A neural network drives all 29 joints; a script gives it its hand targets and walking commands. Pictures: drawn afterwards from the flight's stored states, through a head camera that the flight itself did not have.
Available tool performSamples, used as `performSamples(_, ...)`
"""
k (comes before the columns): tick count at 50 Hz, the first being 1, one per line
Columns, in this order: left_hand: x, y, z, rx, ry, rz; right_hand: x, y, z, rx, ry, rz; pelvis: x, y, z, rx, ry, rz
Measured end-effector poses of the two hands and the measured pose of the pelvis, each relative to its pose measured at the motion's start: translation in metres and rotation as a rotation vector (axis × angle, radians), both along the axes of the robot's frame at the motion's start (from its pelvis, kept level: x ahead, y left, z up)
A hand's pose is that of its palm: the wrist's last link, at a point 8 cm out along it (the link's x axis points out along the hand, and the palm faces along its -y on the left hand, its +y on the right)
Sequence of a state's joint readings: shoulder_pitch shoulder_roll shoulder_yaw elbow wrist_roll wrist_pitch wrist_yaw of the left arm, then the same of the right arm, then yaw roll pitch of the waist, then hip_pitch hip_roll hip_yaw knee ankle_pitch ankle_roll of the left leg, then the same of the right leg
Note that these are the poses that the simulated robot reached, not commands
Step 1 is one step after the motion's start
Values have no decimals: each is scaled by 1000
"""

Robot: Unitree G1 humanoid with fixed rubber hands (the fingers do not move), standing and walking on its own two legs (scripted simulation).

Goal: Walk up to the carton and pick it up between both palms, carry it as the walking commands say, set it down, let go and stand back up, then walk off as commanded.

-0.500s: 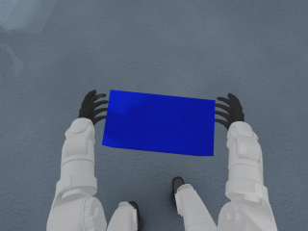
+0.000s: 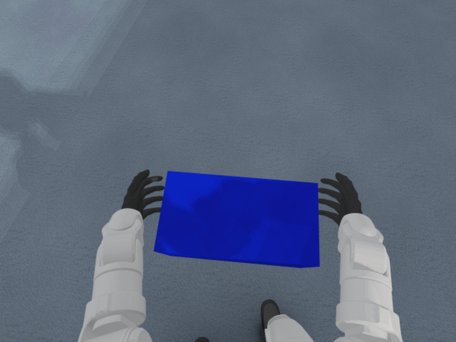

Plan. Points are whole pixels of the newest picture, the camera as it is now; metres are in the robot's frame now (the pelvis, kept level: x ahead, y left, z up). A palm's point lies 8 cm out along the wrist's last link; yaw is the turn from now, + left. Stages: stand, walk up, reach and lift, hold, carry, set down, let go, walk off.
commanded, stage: reach and lift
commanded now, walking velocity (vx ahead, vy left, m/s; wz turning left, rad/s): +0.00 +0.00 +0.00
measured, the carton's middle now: (238, 222) +0.34 -0.05 -0.13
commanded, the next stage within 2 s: none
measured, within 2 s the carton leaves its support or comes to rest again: neither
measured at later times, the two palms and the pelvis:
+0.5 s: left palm (119, 201) +0.35 +0.14 +0.05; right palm (362, 203) +0.29 -0.23 +0.04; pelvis +0.02 -0.01 +0.02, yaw -1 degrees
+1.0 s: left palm (95, 213) +0.33 +0.17 +0.07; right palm (353, 196) +0.29 -0.21 +0.07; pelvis +0.02 +0.00 +0.02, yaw +0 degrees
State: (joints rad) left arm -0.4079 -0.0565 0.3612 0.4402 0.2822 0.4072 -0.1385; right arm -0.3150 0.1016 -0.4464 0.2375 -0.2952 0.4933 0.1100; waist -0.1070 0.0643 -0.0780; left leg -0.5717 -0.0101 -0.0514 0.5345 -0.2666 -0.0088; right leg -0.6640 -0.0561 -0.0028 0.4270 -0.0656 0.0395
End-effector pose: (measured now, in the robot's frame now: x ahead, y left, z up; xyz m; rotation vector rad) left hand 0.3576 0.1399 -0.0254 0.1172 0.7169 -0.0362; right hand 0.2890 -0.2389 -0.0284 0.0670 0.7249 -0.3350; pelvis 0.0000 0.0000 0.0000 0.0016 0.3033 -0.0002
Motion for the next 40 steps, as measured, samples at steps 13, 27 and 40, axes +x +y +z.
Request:
performSamples(13, -5, -2, 38, 14, -35, -1, -5, 0, 35, -16, -38, -15, 10, -4, 14, 1, -138, -16)
performSamples(27, -10, 3, 76, 13, -88, 32, -3, 6, 74, -22, -94, -15, 19, -7, 20, -9, -269, -22)
performSamples(40, -23, 17, 91, 15, -88, 75, -6, 19, 92, -23, -96, 11, 22, -2, 22, -13, -362, -9)
